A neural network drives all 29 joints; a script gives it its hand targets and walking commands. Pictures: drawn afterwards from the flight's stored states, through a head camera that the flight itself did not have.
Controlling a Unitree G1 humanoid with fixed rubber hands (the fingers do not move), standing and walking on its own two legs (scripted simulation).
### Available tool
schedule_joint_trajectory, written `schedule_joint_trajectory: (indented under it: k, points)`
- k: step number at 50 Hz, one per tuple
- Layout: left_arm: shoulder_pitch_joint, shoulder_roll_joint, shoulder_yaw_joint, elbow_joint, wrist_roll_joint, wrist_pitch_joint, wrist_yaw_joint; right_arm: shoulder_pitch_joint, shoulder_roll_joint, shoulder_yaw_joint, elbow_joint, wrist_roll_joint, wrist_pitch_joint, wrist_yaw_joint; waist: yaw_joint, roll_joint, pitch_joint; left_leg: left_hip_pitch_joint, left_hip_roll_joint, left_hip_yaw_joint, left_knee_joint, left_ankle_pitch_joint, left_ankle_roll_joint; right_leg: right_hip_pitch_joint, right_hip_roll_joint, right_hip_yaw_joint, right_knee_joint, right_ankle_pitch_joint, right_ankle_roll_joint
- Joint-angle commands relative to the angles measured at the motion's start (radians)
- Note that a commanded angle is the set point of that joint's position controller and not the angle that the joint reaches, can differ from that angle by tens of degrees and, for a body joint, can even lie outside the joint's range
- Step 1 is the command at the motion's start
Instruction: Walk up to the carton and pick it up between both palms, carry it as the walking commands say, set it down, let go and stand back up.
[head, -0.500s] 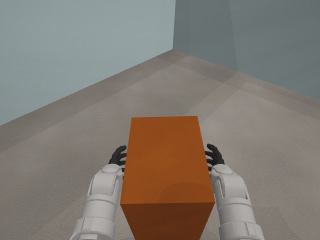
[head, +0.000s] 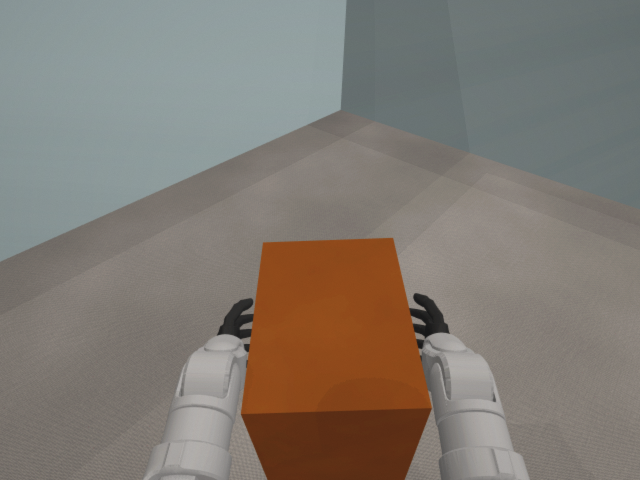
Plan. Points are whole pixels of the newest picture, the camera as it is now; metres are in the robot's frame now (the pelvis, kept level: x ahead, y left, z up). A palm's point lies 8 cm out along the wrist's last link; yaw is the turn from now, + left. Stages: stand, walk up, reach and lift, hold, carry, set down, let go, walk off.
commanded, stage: hold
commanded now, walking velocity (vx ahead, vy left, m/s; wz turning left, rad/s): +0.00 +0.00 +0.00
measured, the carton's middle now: (332, 370) +0.29 +0.00 -0.01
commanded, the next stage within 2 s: carry in 0.30 s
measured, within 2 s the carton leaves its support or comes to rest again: neither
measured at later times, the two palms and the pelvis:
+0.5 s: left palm (223, 346) +0.28 +0.14 +0.05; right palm (433, 345) +0.28 -0.13 +0.06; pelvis -0.01 +0.01 -0.02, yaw +0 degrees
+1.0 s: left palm (199, 379) +0.23 +0.16 +0.06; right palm (433, 395) +0.21 -0.11 +0.06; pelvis -0.05 +0.04 -0.02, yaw -4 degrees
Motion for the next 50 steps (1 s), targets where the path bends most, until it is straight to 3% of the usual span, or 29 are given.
schedule_joint_trajectory:
  k: [1, 14, 15, 16, 17, 19, 22, 24, 25, 29, 32, 36, 39, 41, 44, 45, 47, 48, 49, 50]
  points:
    - [-0.708, -1.123, -0.565, -0.174, -0.273, -0.07, -0.249, -0.633, 1.075, 0.588, -0.08, 0.272, -0.052, 0.27, -0.007, 0.02, -0.291, 0.054, -0.046, -0.018, -0.105, 0.06, -0.004, 0.056, 0.059, 0.001, -0.076, 0.046, -0.025]
    - [-0.693, -1.113, -0.574, -0.192, -0.281, -0.068, -0.252, -0.614, 1.085, 0.603, -0.09, 0.28, -0.048, 0.269, -0.002, 0.011, -0.29, 0.055, -0.051, -0.012, -0.103, 0.049, 0.001, 0.052, 0.056, 0.006, -0.083, 0.035, -0.024]
    - [-0.705, -1.075, -0.589, -0.213, -0.268, -0.068, -0.253, -0.668, 1.045, 0.631, -0.141, 0.292, -0.049, 0.261, -0.003, 0.003, -0.387, -0.044, 0.129, -0.031, 0.015, 0.167, 0.026, -0.083, -0.146, 0.068, 0.008, 0.152, -0.039]
    - [-0.705, -1.071, -0.591, -0.239, -0.291, -0.065, -0.246, -0.677, 1.06, 0.643, -0.162, 0.303, -0.047, 0.249, -0.002, 0.012, -0.385, -0.086, 0.101, -0.023, 0.026, 0.07, 0.031, -0.114, -0.152, 0.105, 0.0, 0.076, -0.05]
    - [-0.694, -1.063, -0.607, -0.262, -0.294, -0.06, -0.24, -0.632, 1.076, 0.664, -0.171, 0.319, -0.04, 0.241, -0.004, -0.009, -0.433, -0.091, 0.106, -0.01, 0.081, 0.154, 0.022, -0.092, -0.185, 0.128, 0.017, 0.157, -0.055]
    - [-0.683, -1.038, -0.63, -0.328, -0.315, -0.037, -0.223, -0.626, 1.067, 0.706, -0.227, 0.349, -0.015, 0.23, 0.003, -0.034, -0.48, -0.138, 0.096, 0.007, 0.131, 0.168, 0.006, -0.095, -0.228, 0.158, 0.05, 0.229, -0.069]
    - [-0.637, -0.993, -0.656, -0.396, -0.34, 0.022, -0.2, -0.59, 1.036, 0.736, -0.282, 0.382, 0.042, 0.216, 0.007, -0.116, -0.487, -0.182, 0.066, 0.029, 0.128, 0.049, 0.008, -0.124, -0.252, 0.177, 0.041, 0.244, -0.08]
    - [-0.637, -0.981, -0.674, -0.445, -0.371, 0.075, -0.189, -0.585, 1.014, 0.752, -0.324, 0.412, 0.091, 0.212, 0.01, -0.13, -0.492, -0.167, 0.061, 0.034, 0.093, 0.019, 0.02, -0.154, -0.245, 0.149, 0.051, 0.227, -0.071]
    - [-0.638, -0.982, -0.684, -0.468, -0.387, 0.104, -0.184, -0.587, 1.007, 0.756, -0.344, 0.428, 0.116, 0.211, 0.013, -0.111, -0.493, -0.148, 0.07, 0.024, 0.078, 0.042, 0.028, -0.181, -0.231, 0.126, 0.063, 0.192, -0.061]
    - [-0.643, -1.004, -0.724, -0.572, -0.449, 0.219, -0.173, -0.561, 0.986, 0.766, -0.433, 0.479, 0.221, 0.203, 0.02, 0.08, -0.492, -0.112, 0.188, -0.124, -0.03, 0.149, 0.101, -0.284, -0.1, -0.03, 0.207, 0.004, -0.002]
    - [-0.636, -1.001, -0.729, -0.599, -0.503, 0.291, -0.178, -0.523, 0.965, 0.757, -0.476, 0.482, 0.284, 0.187, 0.02, 0.118, -0.448, -0.201, 0.191, -0.135, -0.079, 0.015, 0.128, -0.26, -0.055, -0.088, 0.178, -0.125, -0.004]
    - [-0.609, -1.012, -0.718, -0.6, -0.543, 0.363, -0.182, -0.529, 0.948, 0.764, -0.555, 0.5, 0.35, 0.168, 0.019, 0.043, -0.389, -0.353, 0.123, -0.047, -0.067, -0.21, 0.075, -0.193, -0.101, -0.052, 0.112, -0.102, -0.022]
    - [-0.603, -1.018, -0.718, -0.623, -0.549, 0.397, -0.178, -0.53, 0.963, 0.763, -0.581, 0.52, 0.383, 0.171, 0.017, -0.012, -0.377, -0.344, 0.092, 0.014, -0.017, -0.25, 0.052, -0.233, -0.172, 0.017, 0.031, -0.188, -0.033]
    - [-0.603, -1.021, -0.724, -0.647, -0.547, 0.411, -0.175, -0.534, 0.98, 0.767, -0.586, 0.531, 0.398, 0.177, 0.013, -0.022, -0.378, -0.286, 0.098, 0.013, -0.02, -0.238, 0.056, -0.284, -0.172, -0.003, 0.038, -0.19, -0.022]
    - [-0.626, -1.02, -0.729, -0.68, -0.548, 0.423, -0.173, -0.516, 0.994, 0.767, -0.569, 0.536, 0.412, 0.181, 0.008, 0.129, -0.397, -0.235, 0.183, -0.124, -0.165, -0.238, 0.103, -0.326, -0.064, -0.155, 0.243, -0.127, 0.017]
    - [-0.628, -1.017, -0.727, -0.68, -0.553, 0.426, -0.173, -0.513, 0.998, 0.764, -0.566, 0.535, 0.415, 0.18, 0.009, 0.154, -0.407, -0.246, 0.202, -0.139, -0.165, -0.224, 0.124, -0.315, -0.055, -0.175, 0.299, -0.164, 0.014]
    - [-0.63, -1.025, -0.728, -0.688, -0.57, 0.43, -0.176, -0.516, 1.001, 0.762, -0.589, 0.534, 0.418, 0.176, 0.016, 0.124, -0.409, -0.33, 0.181, -0.083, -0.13, -0.188, 0.128, -0.212, -0.052, -0.197, 0.254, -0.141, -0.005]
    - [-0.626, -1.029, -0.726, -0.685, -0.574, 0.434, -0.177, -0.518, 1.002, 0.765, -0.599, 0.535, 0.42, 0.173, 0.02, 0.088, -0.413, -0.368, 0.151, -0.04, -0.08, -0.148, 0.106, -0.145, -0.067, -0.179, 0.171, -0.085, -0.017]
    - [-0.611, -1.028, -0.719, -0.683, -0.567, 0.435, -0.176, -0.519, 0.999, 0.77, -0.61, 0.538, 0.424, 0.173, 0.025, 0.03, -0.428, -0.41, 0.115, 0.013, -0.014, -0.133, 0.071, -0.082, -0.11, -0.116, 0.085, -0.055, -0.036]
    - [-0.574, -1.019, -0.705, -0.669, -0.549, 0.436, -0.173, -0.519, 1.001, 0.779, -0.62, 0.543, 0.43, 0.176, 0.033, -0.119, -0.427, -0.483, 0.059, 0.095, 0.139, -0.148, 0.025, -0.048, -0.241, 0.078, -0.036, -0.145, -0.08]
